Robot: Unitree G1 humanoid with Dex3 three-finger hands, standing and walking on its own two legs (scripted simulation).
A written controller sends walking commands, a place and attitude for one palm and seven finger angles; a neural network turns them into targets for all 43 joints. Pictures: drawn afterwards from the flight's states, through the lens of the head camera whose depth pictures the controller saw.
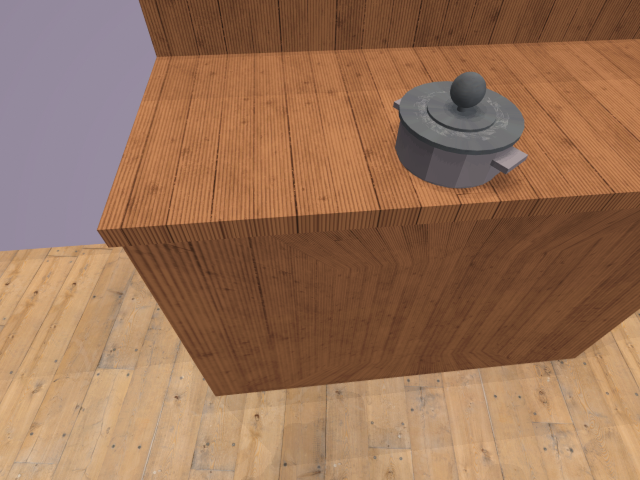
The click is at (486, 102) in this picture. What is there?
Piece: lid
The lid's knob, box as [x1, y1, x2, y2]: [450, 72, 485, 107]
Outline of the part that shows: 475,72 465,72 459,75 453,81 450,89 450,95 452,100 457,105 462,107 472,106 480,101 484,95 485,82 483,78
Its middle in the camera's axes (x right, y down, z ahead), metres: +0.22 -0.22 +0.57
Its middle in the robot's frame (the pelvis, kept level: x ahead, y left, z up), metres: +0.62 -0.18 +0.17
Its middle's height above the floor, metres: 0.95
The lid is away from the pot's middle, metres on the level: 0.00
